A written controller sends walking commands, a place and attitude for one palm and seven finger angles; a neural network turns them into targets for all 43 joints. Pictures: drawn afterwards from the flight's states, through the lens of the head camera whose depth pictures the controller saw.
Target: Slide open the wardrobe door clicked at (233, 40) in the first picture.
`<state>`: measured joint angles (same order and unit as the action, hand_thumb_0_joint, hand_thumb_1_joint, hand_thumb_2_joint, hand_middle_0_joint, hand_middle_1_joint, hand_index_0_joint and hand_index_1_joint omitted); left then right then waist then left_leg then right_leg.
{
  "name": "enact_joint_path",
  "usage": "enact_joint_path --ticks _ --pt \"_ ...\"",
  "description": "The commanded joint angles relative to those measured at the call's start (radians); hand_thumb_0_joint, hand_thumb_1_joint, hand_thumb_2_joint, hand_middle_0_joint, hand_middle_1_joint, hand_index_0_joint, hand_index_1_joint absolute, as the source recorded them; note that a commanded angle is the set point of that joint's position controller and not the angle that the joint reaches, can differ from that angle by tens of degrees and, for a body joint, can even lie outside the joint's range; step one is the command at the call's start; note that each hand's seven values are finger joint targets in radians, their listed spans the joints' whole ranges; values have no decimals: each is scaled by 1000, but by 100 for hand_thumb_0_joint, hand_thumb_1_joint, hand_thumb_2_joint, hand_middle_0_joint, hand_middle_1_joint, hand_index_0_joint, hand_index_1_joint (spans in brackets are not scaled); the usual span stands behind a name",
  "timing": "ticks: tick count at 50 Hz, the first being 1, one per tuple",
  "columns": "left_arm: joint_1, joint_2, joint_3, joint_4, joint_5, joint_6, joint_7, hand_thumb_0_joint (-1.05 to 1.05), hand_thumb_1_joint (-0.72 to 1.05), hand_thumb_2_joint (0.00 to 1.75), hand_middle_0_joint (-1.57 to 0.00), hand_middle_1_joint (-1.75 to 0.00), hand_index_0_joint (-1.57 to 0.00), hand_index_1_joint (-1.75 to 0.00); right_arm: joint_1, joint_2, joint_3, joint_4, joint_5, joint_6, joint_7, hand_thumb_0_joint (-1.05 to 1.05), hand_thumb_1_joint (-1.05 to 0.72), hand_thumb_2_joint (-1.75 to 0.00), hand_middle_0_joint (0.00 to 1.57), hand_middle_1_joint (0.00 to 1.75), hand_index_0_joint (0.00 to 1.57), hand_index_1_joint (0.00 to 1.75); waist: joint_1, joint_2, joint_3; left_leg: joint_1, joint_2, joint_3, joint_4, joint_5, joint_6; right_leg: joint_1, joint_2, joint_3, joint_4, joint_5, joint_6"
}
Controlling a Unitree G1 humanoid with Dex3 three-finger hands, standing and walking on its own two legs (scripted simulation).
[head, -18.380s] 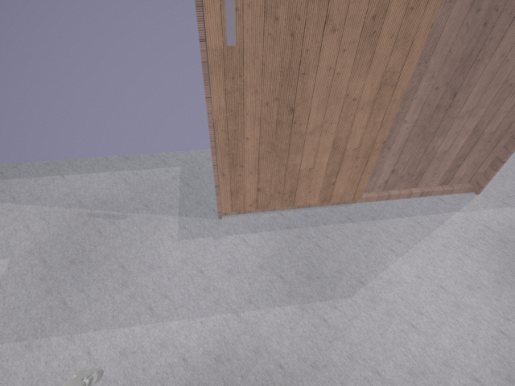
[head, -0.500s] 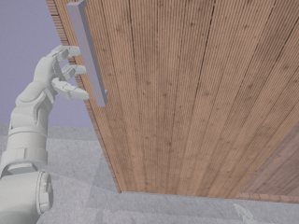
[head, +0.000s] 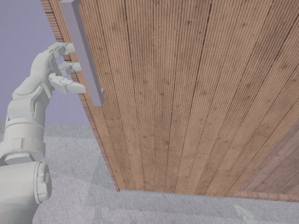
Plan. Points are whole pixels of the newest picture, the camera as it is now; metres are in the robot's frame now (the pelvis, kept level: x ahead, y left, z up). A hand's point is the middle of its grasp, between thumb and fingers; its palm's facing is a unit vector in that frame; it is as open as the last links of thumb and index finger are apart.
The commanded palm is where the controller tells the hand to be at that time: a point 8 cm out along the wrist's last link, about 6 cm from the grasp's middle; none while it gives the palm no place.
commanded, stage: slide the fingers in behind the handle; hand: left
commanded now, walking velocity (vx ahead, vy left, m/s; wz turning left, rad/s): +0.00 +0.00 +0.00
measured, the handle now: (89, 58) +0.46 +0.17 +0.24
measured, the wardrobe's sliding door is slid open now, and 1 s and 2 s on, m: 0.00 0.00 0.00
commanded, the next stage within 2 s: grip the handle and tug to test in 1.90 s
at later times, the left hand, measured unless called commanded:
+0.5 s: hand (65, 76) +0.39 +0.22 +0.23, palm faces -0.01 -1.00 -0.03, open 13.9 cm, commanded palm +0.37 +0.26 +0.23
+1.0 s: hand (83, 74) +0.40 +0.18 +0.23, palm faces -0.02 -1.00 -0.02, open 14.0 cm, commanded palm +0.38 +0.23 +0.23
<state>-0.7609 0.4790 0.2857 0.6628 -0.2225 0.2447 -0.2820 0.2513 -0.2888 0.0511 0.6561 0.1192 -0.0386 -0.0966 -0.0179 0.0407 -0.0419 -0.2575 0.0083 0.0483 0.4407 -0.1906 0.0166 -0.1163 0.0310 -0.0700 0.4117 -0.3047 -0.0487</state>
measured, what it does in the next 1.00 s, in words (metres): stands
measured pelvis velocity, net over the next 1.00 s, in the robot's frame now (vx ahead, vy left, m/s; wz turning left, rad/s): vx -0.01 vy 0.01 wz -0.01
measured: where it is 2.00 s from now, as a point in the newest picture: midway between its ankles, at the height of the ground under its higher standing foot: outside the picture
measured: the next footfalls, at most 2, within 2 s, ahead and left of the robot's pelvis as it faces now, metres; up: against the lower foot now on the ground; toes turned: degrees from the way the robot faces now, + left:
none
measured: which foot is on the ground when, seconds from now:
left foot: down 0.00-1.00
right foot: down 0.00-1.00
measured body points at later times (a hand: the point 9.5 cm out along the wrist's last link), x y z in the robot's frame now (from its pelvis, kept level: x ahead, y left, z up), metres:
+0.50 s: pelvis +0.00 +0.01 +0.00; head -0.03 +0.00 +0.45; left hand +0.39 +0.27 +0.24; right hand +0.13 -0.24 -0.10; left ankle +0.03 +0.11 -0.74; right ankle -0.05 -0.08 -0.74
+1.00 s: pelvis -0.01 +0.01 +0.00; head -0.03 +0.00 +0.45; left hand +0.39 +0.23 +0.24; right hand +0.14 -0.23 -0.10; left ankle +0.03 +0.11 -0.74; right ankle -0.05 -0.08 -0.74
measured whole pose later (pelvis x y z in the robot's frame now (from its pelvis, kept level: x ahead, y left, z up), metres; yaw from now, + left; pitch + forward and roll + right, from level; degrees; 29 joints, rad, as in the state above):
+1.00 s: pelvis -0.01 +0.01 +0.00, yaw +0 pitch -1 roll +0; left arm -0.71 0.35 0.20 0.48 -0.22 0.30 -0.15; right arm 0.23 -0.26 0.07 0.65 0.11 -0.02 -0.08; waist -0.01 0.04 -0.03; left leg -0.22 0.00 0.06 0.42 -0.17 0.03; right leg -0.09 0.02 -0.06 0.40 -0.28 -0.03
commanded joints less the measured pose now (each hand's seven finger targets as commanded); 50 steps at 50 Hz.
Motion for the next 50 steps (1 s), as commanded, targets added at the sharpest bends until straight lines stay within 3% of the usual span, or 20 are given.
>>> enact_joint_path --ticks 1,2,3,5,10,13,16,18,21,25,29,31,33,36,39,41,43,46,48,50 --pt "-509 288 81 -191 -9 -105 14 0 -50 30 -30 -120 -30 -120 -57 -133 -54 -128 -9 -49 -7 0 -90 -90 20 30 20 30 -17 -33 -273 260 -7 -48 14 230 56 -76 -39 75 -54 432 35" --pt "-532 272 73 -206 -10 -112 12 0 -50 30 -30 -120 -30 -120 -57 -130 -52 -131 -9 -52 -5 0 -90 -90 20 30 20 30 -18 -26 -278 264 -11 -52 13 238 57 -78 -35 73 -49 439 33" --pt "-515 296 96 -189 -8 -113 11 0 -50 30 -30 -120 -30 -120 -56 -131 -54 -131 -9 -52 -6 0 -90 -90 20 30 20 30 -13 -24 -282 262 -10 -49 15 230 56 -79 -35 77 -50 436 35" --pt "-533 277 76 -138 -10 -114 5 0 -50 30 -30 -120 -30 -120 -47 -132 -52 -123 -7 -51 -8 0 -90 -90 20 30 20 30 -25 -37 -239 244 -9 -49 11 192 56 -110 -32 75 -58 390 35" --pt "-469 292 104 -208 -11 -126 -2 0 -50 30 -30 -120 -30 -120 -58 -129 -53 -148 -9 -58 -1 0 -90 -90 20 30 20 30 3 25 -291 280 -8 -52 10 242 53 -76 -32 72 -46 424 26" --pt "-436 269 97 -276 -22 -131 -5 0 -50 30 -30 -120 -30 -120 -71 -128 -53 -164 -10 -61 4 0 -90 -90 20 30 20 30 9 -13 -299 288 -4 -55 5 259 54 -61 -28 65 -43 435 27" --pt "-340 320 151 -291 -26 -120 -5 0 -50 30 -30 -120 -30 -120 -75 -132 -56 -172 -10 -57 7 0 -90 -90 20 30 20 30 29 -36 -288 267 -1 -49 -1 259 54 -35 -31 64 -44 440 27" --pt "-343 250 102 -331 -28 -100 -9 0 -50 30 -30 -120 -30 -120 -92 -124 -52 -182 -7 -60 9 0 -90 -90 20 30 20 30 22 -7 -267 279 -1 -50 -5 255 52 -64 -26 61 -44 425 27" --pt "-342 217 64 -364 -30 -69 -3 0 -50 30 -30 -120 -30 -120 -101 -127 -54 -180 -2 -55 7 0 -90 -90 20 30 20 30 9 -16 -231 285 6 -54 -8 222 50 -98 -26 56 -58 365 26" --pt "-403 148 9 -446 -37 -40 16 0 -50 30 -30 -120 -30 -120 -127 -116 -46 -181 -2 -61 4 0 -90 -90 20 30 20 30 -6 26 -218 310 6 -68 -16 186 45 -142 -20 53 -67 303 23" --pt "-429 174 42 -448 -36 -34 52 0 -50 30 -30 -120 -30 -120 -130 -115 -44 -163 -10 -62 -3 0 -90 -90 20 30 20 30 -3 -12 -236 316 7 -78 -23 167 43 -136 -17 53 -76 270 21" --pt "-423 151 23 -480 -28 -39 70 0 -50 30 -30 -120 -30 -120 -139 -110 -44 -163 -13 -61 1 0 -90 -90 20 30 20 30 5 20 -266 347 9 -80 -24 184 38 -129 -21 51 -73 269 19" --pt "-429 120 6 -441 -26 -27 83 0 -50 30 -30 -120 -30 -120 -143 -103 -37 -155 -13 -59 2 0 -90 -90 20 30 20 30 1 19 -243 331 8 -83 -30 172 35 -134 -20 49 -73 261 18" --pt "-393 138 20 -375 -17 -8 97 0 -50 30 -30 -120 -30 -120 -136 -109 -39 -147 -15 -45 2 0 -90 -90 20 30 20 30 8 -27 -224 297 10 -79 -39 144 35 -122 -21 51 -84 241 21" --pt "-430 90 -17 -369 -13 3 105 0 -50 30 -30 -120 -30 -120 -145 -102 -36 -153 -14 -42 4 0 -90 -90 20 30 20 30 1 -26 -219 294 8 -79 -40 144 36 -130 -21 50 -80 245 22" --pt "-415 105 -2 -385 -10 -7 111 0 -50 30 -30 -120 -30 -120 -141 -105 -40 -156 -17 -38 5 0 -90 -90 20 30 20 30 10 -35 -248 308 11 -79 -37 177 36 -106 -21 49 -78 271 20" --pt "-453 79 -25 -424 -11 -14 113 0 -50 30 -30 -120 -30 -120 -151 -98 -37 -163 -16 -35 7 0 -90 -90 20 30 20 30 5 0 -264 323 6 -76 -35 187 34 -102 -22 53 -73 285 19" --pt "-446 82 -19 -412 -11 -22 123 0 -50 30 -30 -120 -30 -120 -142 -102 -40 -154 -18 -33 6 0 -90 -90 20 30 20 30 4 -44 -245 316 13 -80 -42 174 36 -107 -17 49 -84 262 21" --pt "-486 40 -52 -432 -10 -21 128 0 -50 30 -30 -120 -30 -120 -148 -97 -39 -153 -17 -37 5 0 -90 -90 20 30 20 30 -6 -7 -238 326 10 -78 -41 173 37 -118 -17 51 -82 262 20" --pt "-454 55 -29 -423 -7 -13 139 0 -50 30 -30 -120 -30 -120 -145 -96 -40 -153 -18 -36 7 0 -90 -90 20 30 20 30 5 -10 -239 324 10 -77 -42 171 35 -118 -15 51 -83 256 19"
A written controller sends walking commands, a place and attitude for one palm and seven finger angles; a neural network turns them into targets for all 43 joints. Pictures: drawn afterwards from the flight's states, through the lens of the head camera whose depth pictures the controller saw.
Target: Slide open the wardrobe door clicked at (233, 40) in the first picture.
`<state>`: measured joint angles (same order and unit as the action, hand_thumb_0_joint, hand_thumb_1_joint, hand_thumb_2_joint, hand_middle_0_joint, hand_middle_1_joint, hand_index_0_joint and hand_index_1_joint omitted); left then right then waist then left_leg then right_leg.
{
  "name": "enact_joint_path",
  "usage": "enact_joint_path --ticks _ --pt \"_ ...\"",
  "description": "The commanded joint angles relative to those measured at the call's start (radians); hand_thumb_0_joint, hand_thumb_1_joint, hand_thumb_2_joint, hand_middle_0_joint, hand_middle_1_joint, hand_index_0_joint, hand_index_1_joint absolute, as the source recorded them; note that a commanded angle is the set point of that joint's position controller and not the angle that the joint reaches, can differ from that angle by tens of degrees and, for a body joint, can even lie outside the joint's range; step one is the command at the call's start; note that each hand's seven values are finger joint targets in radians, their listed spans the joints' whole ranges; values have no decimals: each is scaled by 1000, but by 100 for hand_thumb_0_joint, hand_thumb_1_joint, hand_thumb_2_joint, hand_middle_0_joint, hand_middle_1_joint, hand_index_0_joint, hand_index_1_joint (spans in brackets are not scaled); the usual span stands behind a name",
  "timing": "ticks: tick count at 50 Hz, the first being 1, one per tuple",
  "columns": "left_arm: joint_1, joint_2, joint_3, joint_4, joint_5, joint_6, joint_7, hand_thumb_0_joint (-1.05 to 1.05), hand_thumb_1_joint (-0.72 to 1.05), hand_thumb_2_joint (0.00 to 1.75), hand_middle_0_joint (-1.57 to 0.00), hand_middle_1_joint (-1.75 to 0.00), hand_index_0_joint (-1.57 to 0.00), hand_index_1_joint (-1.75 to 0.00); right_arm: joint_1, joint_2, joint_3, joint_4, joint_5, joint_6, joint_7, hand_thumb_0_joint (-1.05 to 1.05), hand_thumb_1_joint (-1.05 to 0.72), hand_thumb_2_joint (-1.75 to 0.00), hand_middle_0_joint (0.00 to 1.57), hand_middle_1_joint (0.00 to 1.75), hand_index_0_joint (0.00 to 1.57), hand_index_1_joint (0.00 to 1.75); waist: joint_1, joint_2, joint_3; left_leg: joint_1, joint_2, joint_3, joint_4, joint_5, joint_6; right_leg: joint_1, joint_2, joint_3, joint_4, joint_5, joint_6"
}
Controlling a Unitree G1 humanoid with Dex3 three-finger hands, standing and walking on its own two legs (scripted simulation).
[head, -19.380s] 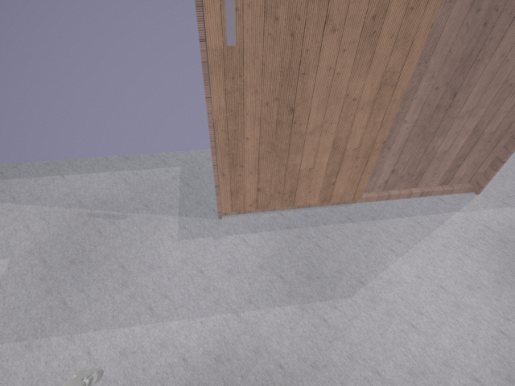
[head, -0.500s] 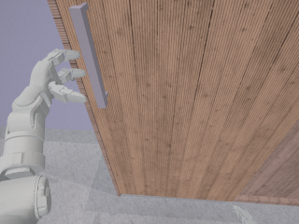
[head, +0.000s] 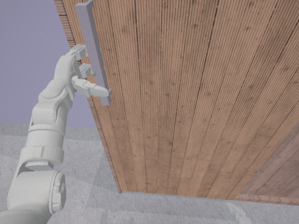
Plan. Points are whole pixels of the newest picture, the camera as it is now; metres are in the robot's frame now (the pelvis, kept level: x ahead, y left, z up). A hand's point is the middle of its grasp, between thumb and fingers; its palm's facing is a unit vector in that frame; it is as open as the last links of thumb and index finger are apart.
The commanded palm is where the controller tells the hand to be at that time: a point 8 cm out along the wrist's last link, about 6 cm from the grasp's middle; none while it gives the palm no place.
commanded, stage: slide the fingers in behind the handle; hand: left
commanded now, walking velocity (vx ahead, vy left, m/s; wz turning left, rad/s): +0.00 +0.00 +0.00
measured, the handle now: (99, 59) +0.47 +0.16 +0.24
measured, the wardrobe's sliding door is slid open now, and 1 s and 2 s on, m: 0.00 0.00 0.00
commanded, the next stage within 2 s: grip the handle and tug to test in 0.90 s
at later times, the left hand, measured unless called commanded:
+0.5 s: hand (99, 73) +0.41 +0.15 +0.23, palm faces +0.00 -1.00 -0.01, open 14.0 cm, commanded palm +0.39 +0.20 +0.23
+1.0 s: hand (97, 73) +0.41 +0.16 +0.23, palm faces +0.00 -1.00 +0.00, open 14.0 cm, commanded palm +0.39 +0.21 +0.23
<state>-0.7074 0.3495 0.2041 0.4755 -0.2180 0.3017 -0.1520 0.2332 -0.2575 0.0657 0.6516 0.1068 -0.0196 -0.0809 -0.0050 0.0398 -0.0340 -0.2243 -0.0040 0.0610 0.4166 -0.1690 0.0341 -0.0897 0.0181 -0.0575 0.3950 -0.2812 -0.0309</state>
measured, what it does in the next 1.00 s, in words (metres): stands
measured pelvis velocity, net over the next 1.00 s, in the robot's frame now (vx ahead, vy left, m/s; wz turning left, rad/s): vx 0.01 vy -0.01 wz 0.00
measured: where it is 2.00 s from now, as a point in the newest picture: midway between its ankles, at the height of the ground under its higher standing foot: outside the picture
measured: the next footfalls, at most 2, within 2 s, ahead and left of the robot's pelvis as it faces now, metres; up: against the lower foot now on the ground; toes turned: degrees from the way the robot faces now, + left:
none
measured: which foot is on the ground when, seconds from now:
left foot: down 0.00-1.00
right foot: down 0.00-1.00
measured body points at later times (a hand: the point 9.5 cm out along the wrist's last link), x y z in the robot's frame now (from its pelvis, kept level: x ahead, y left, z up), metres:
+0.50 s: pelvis +0.01 -0.02 +0.00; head -0.02 -0.03 +0.45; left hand +0.40 +0.20 +0.24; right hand +0.17 -0.26 -0.09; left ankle +0.04 +0.10 -0.74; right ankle -0.04 -0.10 -0.74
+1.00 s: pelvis +0.01 -0.01 +0.00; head -0.01 -0.03 +0.45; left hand +0.40 +0.21 +0.23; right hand +0.17 -0.25 -0.10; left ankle +0.04 +0.10 -0.74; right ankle -0.04 -0.10 -0.74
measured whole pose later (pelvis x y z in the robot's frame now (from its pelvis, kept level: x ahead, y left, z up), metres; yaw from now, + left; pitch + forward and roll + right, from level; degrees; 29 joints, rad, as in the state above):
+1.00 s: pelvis +0.01 -0.01 +0.00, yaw +0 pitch -1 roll +0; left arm -0.66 0.35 0.23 0.41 -0.23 0.34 -0.15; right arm 0.21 -0.26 0.06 0.64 0.10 0.02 -0.08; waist 0.00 0.04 -0.05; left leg -0.21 0.01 0.06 0.41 -0.18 0.02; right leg -0.08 0.03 -0.06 0.39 -0.29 -0.05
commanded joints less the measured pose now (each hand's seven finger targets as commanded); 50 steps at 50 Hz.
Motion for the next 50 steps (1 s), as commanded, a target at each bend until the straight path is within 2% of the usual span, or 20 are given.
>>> enact_joint_path --ticks 1,2,6,9,13,14,16,17,22,26,28,31,34,36,38,45,47,48,49,50 --pt "-492 199 66 -236 -12 -71 14 0 -50 30 -30 -120 -30 -120 -120 -134 -58 -144 -10 -51 -9 0 -90 -90 20 30 20 30 -3 -30 -258 288 22 -88 -19 165 19 -123 -2 36 -70 249 2" --pt "-487 199 70 -236 -10 -64 17 0 -50 30 -30 -120 -30 -120 -126 -131 -56 -147 -9 -50 -8 0 -90 -90 20 30 20 30 0 -12 -258 281 19 -85 -19 169 20 -119 -4 41 -68 260 2" --pt "-437 250 122 -227 -4 -54 30 0 -50 30 -30 -120 -30 -120 -118 -135 -61 -146 -12 -41 -6 0 -90 -90 20 30 20 30 18 -58 -274 259 17 -71 -20 195 23 -72 -5 42 -66 304 6" --pt "-451 205 88 -298 -3 -61 28 0 -50 30 -30 -120 -30 -120 -130 -126 -60 -162 -12 -41 0 0 -90 -90 20 30 20 30 15 -32 -297 277 15 -64 -14 235 23 -56 -5 44 -53 355 6" --pt "-421 210 90 -280 -9 -42 19 0 -50 30 -30 -120 -30 -120 -133 -130 -60 -158 -7 -33 -1 0 -90 -90 20 30 20 30 10 -45 -258 259 12 -56 -11 221 28 -66 -5 49 -61 367 11" --pt "-450 184 66 -291 -10 -37 15 0 -50 30 -30 -120 -30 -120 -133 -129 -60 -157 -8 -33 -2 0 -90 -90 20 30 20 30 0 -32 -250 261 10 -56 -10 212 28 -79 -5 49 -63 360 12" --pt "-424 213 88 -302 -10 -33 16 0 -50 30 -30 -120 -30 -120 -137 -133 -63 -158 -8 -31 -2 0 -90 -90 20 30 20 30 9 -36 -254 260 10 -53 -8 218 29 -65 -7 51 -65 371 13" --pt "-435 182 66 -326 -12 -31 14 0 -50 30 -30 -120 -30 -120 -145 -127 -60 -163 -7 -32 -2 0 -90 -90 20 30 20 30 7 -17 -262 270 7 -55 -6 229 30 -68 -8 51 -59 382 11" --pt "-458 183 63 -281 -21 -19 12 0 -50 30 -30 -120 -30 -120 -144 -129 -59 -151 -7 -26 -7 0 -90 -90 20 30 20 30 -7 -72 -232 246 4 -55 -4 191 34 -84 -9 54 -68 365 19" --pt "-425 252 119 -254 -15 -24 9 0 -50 30 -30 -120 -30 -120 -140 -131 -61 -149 -10 -20 -6 0 -90 -90 20 30 20 30 10 -60 -264 237 -2 -47 4 212 34 -50 -18 65 -61 418 24" --pt "-458 218 89 -293 -16 -36 2 0 -50 30 -30 -120 -30 -120 -155 -122 -56 -161 -9 -21 -4 0 -90 -90 20 30 20 30 8 -30 -279 246 -6 -46 7 224 33 -44 -20 66 -53 439 22" --pt "-420 218 85 -298 -18 -49 -9 0 -50 30 -30 -120 -30 -120 -153 -126 -60 -164 -7 -19 -1 0 -90 -90 20 30 20 30 8 -40 -288 258 -1 -45 14 250 33 -38 -18 62 -47 469 23" --pt "-460 166 44 -310 -25 -43 -17 0 -50 30 -30 -120 -30 -120 -159 -119 -57 -164 -5 -22 -1 0 -90 -90 20 30 20 30 -5 -14 -270 271 -3 -52 17 242 32 -73 -13 57 -47 449 19" --pt "-408 201 72 -262 -27 -30 -18 0 -50 30 -30 -120 -30 -120 -156 -128 -60 -158 -4 -18 -3 0 -90 -90 20 30 20 30 3 -56 -242 249 -1 -51 14 214 33 -79 -14 58 -58 422 24" --pt "-444 194 67 -274 -28 -26 -16 0 -50 30 -30 -120 -30 -120 -160 -126 -57 -161 -5 -19 -7 0 -90 -90 20 30 20 30 0 -70 -253 243 -4 -52 11 208 35 -73 -15 58 -54 419 24" --pt "-453 216 94 -298 -22 -40 -3 0 -50 30 -30 -120 -30 -120 -154 -123 -56 -163 -10 -20 -3 0 -90 -90 20 30 20 30 10 -54 -288 254 -2 -55 10 236 31 -54 -13 54 -44 428 18" --pt "-429 237 109 -282 -20 -43 2 0 -50 30 -30 -120 -30 -120 -153 -125 -55 -162 -10 -15 -4 0 -90 -90 20 30 20 30 13 -57 -267 238 0 -56 3 219 31 -52 -13 53 -51 402 17" --pt "-456 213 88 -301 -20 -45 0 0 -50 30 -30 -120 -30 -120 -158 -123 -56 -164 -10 -19 -3 0 -90 -90 20 30 20 30 8 -27 -272 250 -1 -53 5 219 31 -61 -13 57 -52 401 17" --pt "-433 225 105 -287 -19 -42 3 0 -50 30 -30 -120 -30 -120 -150 -123 -56 -164 -11 -20 -3 0 -90 -90 20 30 20 30 12 -52 -274 246 1 -57 6 224 31 -56 -11 54 -50 404 16" --pt "-430 198 80 -277 -19 -38 -2 0 -50 30 -30 -120 -30 -120 -154 -122 -55 -163 -10 -19 -4 0 -90 -90 20 30 20 30 7 -36 -257 244 1 -53 5 217 31 -70 -11 53 -52 395 17"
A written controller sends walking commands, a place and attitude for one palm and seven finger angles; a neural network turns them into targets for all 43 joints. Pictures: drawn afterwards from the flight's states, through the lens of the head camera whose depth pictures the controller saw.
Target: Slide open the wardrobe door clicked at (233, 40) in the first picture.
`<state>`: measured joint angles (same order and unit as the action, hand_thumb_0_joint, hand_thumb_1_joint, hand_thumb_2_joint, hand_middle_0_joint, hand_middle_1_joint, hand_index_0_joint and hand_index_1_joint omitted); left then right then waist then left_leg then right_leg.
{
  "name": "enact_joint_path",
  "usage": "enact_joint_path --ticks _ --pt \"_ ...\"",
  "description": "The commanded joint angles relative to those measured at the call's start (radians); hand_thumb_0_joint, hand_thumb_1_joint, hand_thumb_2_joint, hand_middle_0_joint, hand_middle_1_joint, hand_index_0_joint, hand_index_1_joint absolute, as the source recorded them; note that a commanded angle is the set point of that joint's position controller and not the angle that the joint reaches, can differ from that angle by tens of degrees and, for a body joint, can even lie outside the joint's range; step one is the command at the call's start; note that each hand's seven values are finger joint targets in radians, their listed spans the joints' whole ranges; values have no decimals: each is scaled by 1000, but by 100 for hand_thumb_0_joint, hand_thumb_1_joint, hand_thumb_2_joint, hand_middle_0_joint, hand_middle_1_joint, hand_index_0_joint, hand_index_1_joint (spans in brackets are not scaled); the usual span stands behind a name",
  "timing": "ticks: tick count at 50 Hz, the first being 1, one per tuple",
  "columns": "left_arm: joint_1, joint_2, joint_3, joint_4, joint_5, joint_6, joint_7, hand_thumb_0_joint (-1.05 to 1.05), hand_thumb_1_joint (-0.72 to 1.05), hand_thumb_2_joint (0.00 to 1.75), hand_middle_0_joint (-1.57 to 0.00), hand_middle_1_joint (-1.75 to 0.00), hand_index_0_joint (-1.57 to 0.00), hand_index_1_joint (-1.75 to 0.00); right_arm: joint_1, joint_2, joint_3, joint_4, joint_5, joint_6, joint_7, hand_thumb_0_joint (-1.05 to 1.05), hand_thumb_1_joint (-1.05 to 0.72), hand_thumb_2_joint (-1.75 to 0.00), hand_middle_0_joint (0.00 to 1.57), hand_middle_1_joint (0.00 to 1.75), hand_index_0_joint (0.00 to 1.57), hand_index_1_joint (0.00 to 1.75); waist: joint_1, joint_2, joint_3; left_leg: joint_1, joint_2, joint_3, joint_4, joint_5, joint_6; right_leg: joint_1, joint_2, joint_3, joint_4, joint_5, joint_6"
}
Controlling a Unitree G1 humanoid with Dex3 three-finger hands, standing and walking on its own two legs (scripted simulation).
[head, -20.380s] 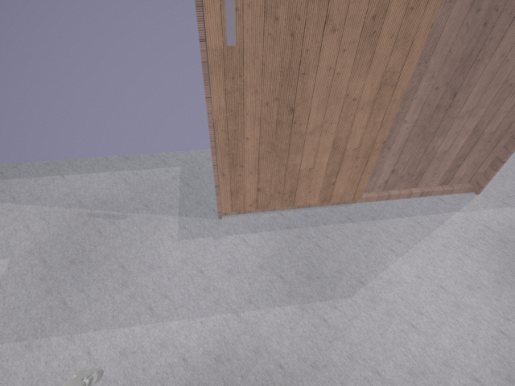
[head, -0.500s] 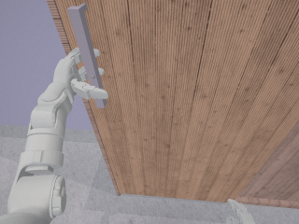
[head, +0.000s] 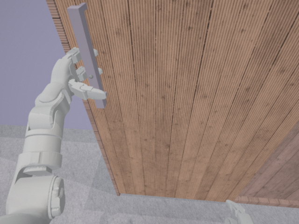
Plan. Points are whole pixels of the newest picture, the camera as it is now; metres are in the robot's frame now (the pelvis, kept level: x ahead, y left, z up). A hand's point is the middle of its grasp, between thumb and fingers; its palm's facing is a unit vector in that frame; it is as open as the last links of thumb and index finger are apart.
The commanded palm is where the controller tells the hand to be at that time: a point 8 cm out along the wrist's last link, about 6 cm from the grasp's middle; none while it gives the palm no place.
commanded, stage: grip the handle and tug to test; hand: left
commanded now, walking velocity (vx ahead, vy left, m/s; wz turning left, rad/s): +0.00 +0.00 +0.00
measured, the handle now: (93, 62) +0.46 +0.18 +0.24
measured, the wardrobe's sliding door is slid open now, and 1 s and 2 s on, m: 0.00 0.00 0.00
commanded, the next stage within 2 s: tug the door sideways, standing still in 1.42 s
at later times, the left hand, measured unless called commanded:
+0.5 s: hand (87, 76) +0.40 +0.18 +0.23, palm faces +0.02 -1.00 -0.01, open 8.8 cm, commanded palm +0.38 +0.22 +0.23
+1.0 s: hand (89, 76) +0.40 +0.18 +0.23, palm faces +0.02 -1.00 -0.01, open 7.6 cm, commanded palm +0.38 +0.22 +0.23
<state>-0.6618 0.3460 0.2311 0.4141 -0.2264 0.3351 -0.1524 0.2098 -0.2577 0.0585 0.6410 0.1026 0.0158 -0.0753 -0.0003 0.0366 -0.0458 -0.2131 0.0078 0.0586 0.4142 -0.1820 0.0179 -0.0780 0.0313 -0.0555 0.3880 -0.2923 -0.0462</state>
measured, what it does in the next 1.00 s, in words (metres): stands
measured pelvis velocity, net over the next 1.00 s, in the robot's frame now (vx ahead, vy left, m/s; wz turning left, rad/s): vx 0.00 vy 0.01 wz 0.02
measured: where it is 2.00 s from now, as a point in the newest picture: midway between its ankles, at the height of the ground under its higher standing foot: outside the picture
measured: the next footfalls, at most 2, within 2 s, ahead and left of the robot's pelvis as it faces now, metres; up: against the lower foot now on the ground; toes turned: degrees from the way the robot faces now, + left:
none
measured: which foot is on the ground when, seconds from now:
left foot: down 0.00-1.00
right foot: down 0.00-1.00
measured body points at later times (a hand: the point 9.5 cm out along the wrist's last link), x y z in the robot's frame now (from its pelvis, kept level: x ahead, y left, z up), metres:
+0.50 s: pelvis +0.00 +0.01 +0.00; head -0.02 +0.00 +0.45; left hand +0.39 +0.23 +0.23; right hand +0.15 -0.23 -0.09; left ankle +0.03 +0.11 -0.74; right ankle -0.05 -0.08 -0.74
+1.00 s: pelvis +0.00 +0.01 +0.00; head -0.02 +0.00 +0.45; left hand +0.39 +0.23 +0.24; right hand +0.16 -0.22 -0.10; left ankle +0.03 +0.11 -0.74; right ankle -0.05 -0.08 -0.74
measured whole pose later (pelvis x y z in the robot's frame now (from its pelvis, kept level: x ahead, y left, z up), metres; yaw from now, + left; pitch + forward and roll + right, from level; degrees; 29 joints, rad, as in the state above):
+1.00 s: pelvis +0.00 +0.01 +0.00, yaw +1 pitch -1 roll +0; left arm -0.71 0.32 0.18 0.43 -0.21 0.35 -0.11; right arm 0.21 -0.25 0.06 0.66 0.10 0.01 -0.08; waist 0.01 0.04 -0.04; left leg -0.22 -0.01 0.04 0.41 -0.17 0.03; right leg -0.07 0.02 -0.07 0.37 -0.28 -0.03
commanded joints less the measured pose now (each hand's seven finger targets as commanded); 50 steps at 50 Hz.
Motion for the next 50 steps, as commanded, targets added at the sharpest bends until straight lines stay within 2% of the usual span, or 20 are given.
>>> enact_joint_path --ticks 1,3,5,11,12,15,18,20,21,25,30,31,35,39,41,42,44,46,48,50 --pt "-461 234 77 -212 -10 -74 0 0 -45 32 -30 -121 -30 -121 -120 -128 -53 -149 -6 -52 -9 0 -90 -90 20 30 20 30 7 -45 -256 237 -7 -54 7 233 45 -72 -23 48 -47 400 30" --pt "-495 206 50 -211 -10 -67 -4 0 -36 36 -32 -122 -32 -122 -124 -125 -49 -151 -5 -54 -12 0 -90 -90 20 30 20 30 -2 -29 -244 237 -8 -55 7 228 46 -88 -22 49 -47 392 30" --pt "-504 242 78 -211 -7 -68 -2 0 -27 40 -32 -123 -32 -123 -119 -127 -50 -147 -6 -55 -12 0 -90 -90 20 30 20 30 0 -15 -252 240 -7 -59 5 223 44 -89 -21 51 -51 376 27" --pt "-482 204 48 -223 -19 -85 -12 0 1 52 -35 -127 -35 -127 -114 -132 -55 -147 -7 -61 -13 0 -90 -90 20 30 20 30 -7 -36 -258 257 -2 -60 5 231 45 -93 -19 45 -54 373 27" --pt "-486 232 74 -228 -19 -85 -10 0 6 54 -36 -128 -36 -128 -115 -130 -54 -149 -7 -62 -13 0 -90 -90 20 30 20 30 0 -24 -263 253 -3 -64 4 233 44 -87 -19 46 -51 373 25" --pt "-487 176 35 -237 -18 -77 -9 0 20 60 -38 -130 -38 -130 -122 -123 -52 -151 -5 -66 -11 0 -90 -90 20 30 20 30 -6 -9 -253 269 -2 -67 5 238 41 -113 -14 40 -50 358 22" --pt "-485 192 44 -245 -15 -72 -1 0 34 66 -39 -132 -39 -132 -122 -127 -52 -151 -5 -64 -10 0 -90 -90 20 30 20 30 -2 -19 -251 264 2 -71 -2 226 38 -108 -14 37 -52 337 21" --pt "-511 156 12 -256 -13 -69 4 0 43 70 -40 -133 -40 -133 -123 -125 -50 -151 -6 -65 -10 0 -90 -90 20 30 20 30 -11 7 -246 276 3 -76 -3 224 36 -127 -12 36 -53 321 18" --pt "-485 175 28 -246 -11 -71 8 0 48 72 -41 -134 -41 -134 -117 -129 -55 -148 -7 -65 -10 0 -90 -90 20 30 20 30 -6 -20 -251 278 7 -78 -3 223 36 -121 -11 33 -57 311 19" --pt "-517 135 -3 -258 -8 -62 18 0 67 80 -43 -137 -43 -137 -120 -124 -51 -147 -8 -65 -11 0 -90 -90 20 30 20 30 -14 -2 -261 296 7 -80 -4 230 34 -134 -10 34 -55 311 18" --pt "-519 129 -5 -272 -9 -62 17 0 90 90 -45 -140 -45 -140 -122 -124 -50 -146 -11 -63 -11 0 -90 -90 20 30 20 30 -11 -17 -276 304 8 -82 -5 251 31 -119 -9 31 -52 329 17" --pt "-487 129 -4 -258 -8 -62 17 0 90 90 -45 -140 -45 -140 -121 -126 -53 -146 -11 -62 -11 0 -90 -90 20 30 20 30 -8 -30 -261 301 10 -82 -7 250 34 -119 -10 31 -59 325 18" --pt "-546 112 -20 -282 -3 -56 28 0 90 90 -45 -140 -45 -140 -125 -121 -49 -142 -11 -64 -11 0 -90 -90 20 30 20 30 -17 8 -255 311 9 -85 -8 240 30 -142 -9 31 -59 306 15" --pt "-553 97 -31 -245 -5 -46 35 0 90 90 -45 -140 -45 -140 -120 -121 -47 -133 -12 -61 -13 0 -90 -90 20 30 20 30 -23 -28 -237 291 8 -88 -13 210 31 -146 -8 29 -67 285 18" --pt "-524 148 9 -225 -2 -46 37 0 90 90 -45 -140 -45 -140 -116 -129 -51 -129 -16 -58 -15 0 -90 -90 20 30 20 30 -12 -53 -247 284 7 -84 -14 214 35 -124 -11 33 -72 295 19" --pt "-545 142 3 -233 -3 -47 34 0 90 90 -45 -140 -45 -140 -124 -126 -48 -131 -15 -57 -16 0 -90 -90 20 30 20 30 -13 -24 -248 279 2 -78 -13 223 36 -116 -14 37 -69 314 18" --pt "-552 111 -20 -220 -3 -48 30 0 90 90 -45 -140 -45 -140 -126 -119 -46 -132 -13 -59 -16 0 -90 -90 20 30 20 30 -17 -27 -242 280 1 -80 -9 218 35 -127 -12 34 -65 310 19" --pt "-558 117 -26 -215 2 -57 31 0 90 90 -45 -140 -45 -140 -121 -125 -49 -128 -13 -57 -15 0 -90 -90 20 30 20 30 -19 -23 -244 287 5 -83 -12 212 33 -128 -13 32 -68 292 18" --pt "-586 86 -48 -213 -1 -57 33 0 90 90 -45 -140 -45 -140 -123 -117 -46 -128 -12 -61 -15 0 -90 -90 20 30 20 30 -28 5 -231 289 3 -84 -10 195 34 -151 -12 34 -71 276 18" --pt "-592 104 -34 -186 -1 -57 34 0 90 90 -45 -140 -45 -140 -112 -121 -46 -121 -14 -61 -16 0 -90 -90 20 30 20 30 -29 -14 -228 278 2 -90 -12 184 33 -155 -10 32 -72 265 18"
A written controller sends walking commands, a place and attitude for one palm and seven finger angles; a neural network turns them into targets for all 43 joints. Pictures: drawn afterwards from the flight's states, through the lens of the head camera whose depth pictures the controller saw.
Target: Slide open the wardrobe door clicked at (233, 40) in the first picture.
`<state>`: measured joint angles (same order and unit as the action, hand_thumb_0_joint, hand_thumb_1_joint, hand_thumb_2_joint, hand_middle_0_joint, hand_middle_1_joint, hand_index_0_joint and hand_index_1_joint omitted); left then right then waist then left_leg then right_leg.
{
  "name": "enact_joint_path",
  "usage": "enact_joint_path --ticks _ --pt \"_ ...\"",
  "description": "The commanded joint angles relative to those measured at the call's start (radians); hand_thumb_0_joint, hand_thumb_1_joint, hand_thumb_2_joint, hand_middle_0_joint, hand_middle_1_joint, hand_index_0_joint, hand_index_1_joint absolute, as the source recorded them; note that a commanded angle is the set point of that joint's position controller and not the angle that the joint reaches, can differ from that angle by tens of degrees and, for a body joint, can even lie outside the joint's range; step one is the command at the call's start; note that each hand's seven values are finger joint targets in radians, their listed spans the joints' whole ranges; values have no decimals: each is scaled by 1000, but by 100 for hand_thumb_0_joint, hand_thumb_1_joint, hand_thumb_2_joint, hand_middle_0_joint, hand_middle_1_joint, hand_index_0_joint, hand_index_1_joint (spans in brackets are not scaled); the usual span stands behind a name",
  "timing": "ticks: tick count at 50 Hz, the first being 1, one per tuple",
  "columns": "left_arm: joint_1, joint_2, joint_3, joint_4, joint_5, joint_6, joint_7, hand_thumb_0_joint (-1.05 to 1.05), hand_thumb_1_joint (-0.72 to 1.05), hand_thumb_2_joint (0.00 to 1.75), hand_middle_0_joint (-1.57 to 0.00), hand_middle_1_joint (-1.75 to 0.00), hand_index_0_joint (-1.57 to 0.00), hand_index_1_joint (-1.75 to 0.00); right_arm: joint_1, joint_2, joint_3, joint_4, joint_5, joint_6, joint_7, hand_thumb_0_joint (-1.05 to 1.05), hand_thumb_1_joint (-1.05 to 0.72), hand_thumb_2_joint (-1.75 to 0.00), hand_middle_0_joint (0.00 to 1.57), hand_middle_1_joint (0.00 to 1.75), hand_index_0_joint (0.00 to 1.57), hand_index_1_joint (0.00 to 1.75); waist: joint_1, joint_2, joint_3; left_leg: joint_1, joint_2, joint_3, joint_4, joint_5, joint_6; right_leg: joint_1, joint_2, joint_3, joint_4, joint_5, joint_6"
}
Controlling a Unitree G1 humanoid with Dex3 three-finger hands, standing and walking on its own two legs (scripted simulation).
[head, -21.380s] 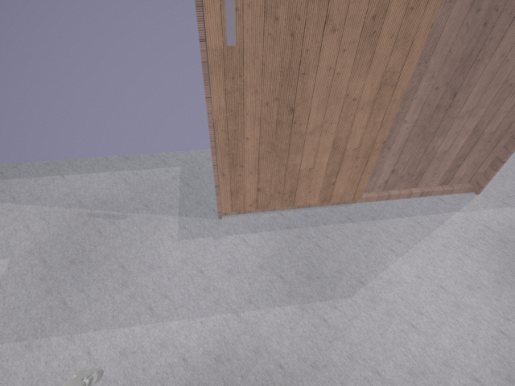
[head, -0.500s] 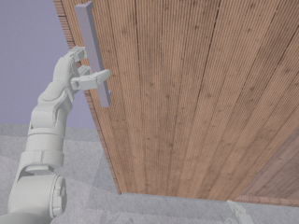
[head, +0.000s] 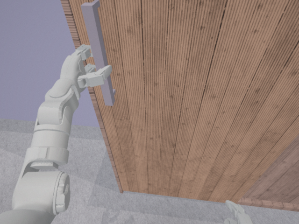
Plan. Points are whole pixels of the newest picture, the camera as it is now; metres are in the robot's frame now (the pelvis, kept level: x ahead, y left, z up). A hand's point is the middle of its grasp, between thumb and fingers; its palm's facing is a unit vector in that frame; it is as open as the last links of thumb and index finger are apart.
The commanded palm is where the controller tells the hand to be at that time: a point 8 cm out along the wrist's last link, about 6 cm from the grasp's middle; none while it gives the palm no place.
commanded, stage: grip the handle and tug to test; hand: left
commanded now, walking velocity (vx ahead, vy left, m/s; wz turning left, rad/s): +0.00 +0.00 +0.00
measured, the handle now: (104, 59) +0.47 +0.16 +0.24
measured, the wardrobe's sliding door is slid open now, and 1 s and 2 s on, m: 0.00 0.00 0.04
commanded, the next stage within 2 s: tug the door sideways, standing still in 0.42 s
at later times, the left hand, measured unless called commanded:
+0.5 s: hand (101, 76) +0.40 +0.15 +0.23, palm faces +0.03 -1.00 -0.04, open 7.7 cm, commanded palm +0.36 +0.19 +0.23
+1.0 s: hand (103, 76) +0.40 +0.15 +0.23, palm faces +0.08 -1.00 -0.06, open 7.7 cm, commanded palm +0.37 +0.14 +0.23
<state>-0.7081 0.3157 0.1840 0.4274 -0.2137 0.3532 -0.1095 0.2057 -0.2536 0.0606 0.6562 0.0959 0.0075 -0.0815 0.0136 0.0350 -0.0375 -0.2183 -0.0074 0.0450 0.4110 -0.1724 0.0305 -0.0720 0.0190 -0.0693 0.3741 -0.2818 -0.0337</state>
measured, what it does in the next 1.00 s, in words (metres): stands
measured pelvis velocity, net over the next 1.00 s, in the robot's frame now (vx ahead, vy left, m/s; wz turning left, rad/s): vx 0.03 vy -0.01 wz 0.03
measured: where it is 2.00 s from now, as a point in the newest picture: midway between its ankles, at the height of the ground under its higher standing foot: outside the picture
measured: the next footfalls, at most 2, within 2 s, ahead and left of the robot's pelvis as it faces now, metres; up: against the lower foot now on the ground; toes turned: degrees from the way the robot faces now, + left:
right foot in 1.70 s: +0.06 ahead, -0.19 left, +0.00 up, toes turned -9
left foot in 1.92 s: +0.09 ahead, +0.02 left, +0.00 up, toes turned +7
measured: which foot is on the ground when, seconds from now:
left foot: down 0.00-1.00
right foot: down 0.00-1.00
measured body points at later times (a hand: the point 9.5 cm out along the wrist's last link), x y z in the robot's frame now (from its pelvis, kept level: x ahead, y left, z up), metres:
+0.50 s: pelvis +0.02 -0.01 +0.00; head +0.00 -0.03 +0.45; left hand +0.39 +0.21 +0.23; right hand +0.19 -0.25 -0.09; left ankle +0.03 +0.10 -0.74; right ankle -0.05 -0.09 -0.74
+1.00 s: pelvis +0.03 -0.01 +0.00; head +0.02 -0.04 +0.45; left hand +0.39 +0.20 +0.23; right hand +0.24 -0.22 -0.09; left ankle +0.03 +0.10 -0.74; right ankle -0.05 -0.10 -0.74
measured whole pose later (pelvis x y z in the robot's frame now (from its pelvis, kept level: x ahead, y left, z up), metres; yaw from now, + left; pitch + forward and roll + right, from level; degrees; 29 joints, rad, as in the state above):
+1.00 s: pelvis +0.03 -0.01 +0.00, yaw +2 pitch -1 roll +1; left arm -0.57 0.23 0.15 0.12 -0.17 0.46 -0.04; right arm 0.13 -0.24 0.06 0.63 0.08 0.03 -0.06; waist 0.06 0.05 -0.04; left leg -0.20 -0.03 0.02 0.43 -0.22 0.02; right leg -0.05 0.01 -0.08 0.41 -0.34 -0.04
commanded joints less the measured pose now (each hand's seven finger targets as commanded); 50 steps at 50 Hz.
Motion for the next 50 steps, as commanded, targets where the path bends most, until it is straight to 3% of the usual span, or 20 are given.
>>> enact_joint_path --ticks 1,4,5,7,9,13,14,16,20,21,25,26,27,30,33,35,38,43,46,50 --pt "-520 169 37 -197 -10 -83 -9 0 90 90 -45 -140 -45 -140 -107 -134 -54 -136 -8 -50 -10 0 -90 -90 20 30 20 30 -34 -34 -252 286 19 -73 -9 185 23 -137 -1 49 -60 267 5" --pt "-490 130 22 -269 -16 -95 -15 0 90 90 -45 -140 -45 -140 -130 -120 -49 -158 -6 -57 -3 0 -90 -90 20 30 20 30 -18 6 -297 308 13 -70 -3 229 21 -110 -1 47 -42 315 1" --pt "-494 106 -1 -293 -19 -99 -19 0 90 90 -45 -140 -45 -140 -135 -118 -48 -160 -5 -58 -1 0 -90 -90 20 30 20 30 -23 17 -299 319 13 -69 -2 234 19 -115 -1 46 -42 319 1" --pt "-455 116 11 -323 -24 -106 -19 0 90 90 -45 -140 -45 -140 -138 -121 -50 -166 -6 -57 2 0 -90 -90 20 30 20 30 -15 3 -300 317 16 -73 -4 245 20 -101 -1 45 -42 327 1" --pt "-424 82 -13 -357 -27 -105 -25 0 90 90 -45 -140 -45 -140 -152 -117 -48 -175 -4 -59 4 0 -90 -90 20 30 20 30 -15 -18 -290 318 16 -68 -1 255 22 -99 1 43 -37 348 3" --pt "-373 118 20 -435 -28 -98 -29 0 90 90 -45 -140 -45 -140 -165 -120 -50 -187 -6 -58 6 0 -90 -90 20 30 20 30 0 -20 -314 320 14 -62 -2 285 24 -64 -2 48 -31 397 5" --pt "-338 112 20 -445 -31 -91 -33 0 90 90 -45 -140 -45 -140 -171 -116 -48 -192 -6 -57 7 0 -90 -90 20 30 20 30 4 -24 -312 322 14 -57 1 301 25 -59 -1 49 -28 421 7" --pt "-260 156 59 -495 -30 -86 -38 0 90 90 -45 -140 -45 -140 -178 -123 -50 -201 -8 -50 11 0 -90 -90 20 30 20 30 23 -10 -335 324 14 -53 6 348 23 -24 -5 49 -19 472 5" --pt "-143 143 74 -600 -42 -62 -53 0 90 90 -45 -140 -45 -140 -201 -112 -44 -226 -6 -46 17 0 -90 -90 20 30 20 30 35 -13 -338 313 10 -41 13 401 24 5 -6 46 -1 555 10" --pt "-114 171 94 -617 -39 -59 -53 0 90 90 -45 -140 -45 -140 -202 -117 -49 -227 -6 -41 17 0 -90 -90 20 30 20 30 39 -12 -340 320 14 -37 15 420 24 12 -7 47 -1 571 11" --pt "-125 143 72 -648 -45 -12 -59 0 90 90 -45 -140 -45 -140 -213 -112 -44 -227 -3 -36 16 0 -90 -90 20 30 20 30 25 -15 -310 320 14 -35 22 435 25 -15 -3 43 3 583 16" --pt "-107 153 82 -660 -45 -7 -57 0 90 90 -45 -140 -45 -140 -208 -116 -50 -227 -6 -36 16 0 -90 -90 20 30 20 30 27 -20 -307 328 15 -35 28 448 26 -14 -3 44 1 598 17" --pt "-135 219 136 -634 -43 3 -53 0 90 90 -45 -140 -45 -140 -206 -121 -49 -219 -5 -31 11 0 -90 -90 20 30 20 30 28 -31 -309 313 10 -31 30 447 29 -8 -6 49 0 620 19" --pt "-270 142 53 -591 -37 29 -54 0 90 90 -45 -140 -45 -140 -194 -116 -47 -199 -4 -29 3 0 -90 -90 20 30 20 30 -6 -17 -297 327 6 -32 44 467 29 -46 -3 45 8 622 20" --pt "-279 102 21 -609 -34 38 -43 0 90 90 -45 -140 -45 -140 -192 -111 -51 -194 -5 -33 6 0 -90 -90 20 30 20 30 -6 42 -328 360 7 -36 58 516 27 -60 -6 44 15 628 17" --pt "-295 67 -9 -613 -31 40 -35 0 90 90 -45 -140 -45 -140 -191 -107 -51 -189 -8 -32 8 0 -90 -90 20 30 20 30 -12 46 -343 377 7 -45 64 530 22 -71 -5 40 21 614 15" --pt "-296 21 -52 -620 -32 34 -31 0 90 90 -45 -140 -45 -140 -197 -107 -52 -189 -12 -31 9 0 -90 -90 20 30 20 30 -20 -23 -339 365 8 -52 63 495 27 -67 -7 36 23 605 18" --pt "-349 -55 -137 -636 -27 20 -31 0 90 90 -45 -140 -45 -140 -211 -99 -47 -184 -18 -32 10 0 -90 -90 20 30 20 30 -29 -11 -339 386 8 -65 69 498 30 -85 -10 34 31 588 14" --pt "-355 -84 -173 -623 -27 20 -33 0 90 90 -45 -140 -45 -140 -210 -100 -47 -178 -23 -33 13 0 -90 -90 20 30 20 30 -32 -34 -325 382 11 -71 73 479 31 -96 -11 35 29 578 16" --pt "-405 -150 -232 -604 -22 20 -29 0 90 90 -45 -140 -45 -140 -220 -89 -38 -175 -26 -38 16 0 -90 -90 20 30 20 30 -39 -6 -312 387 11 -86 68 436 24 -123 -9 29 33 515 9"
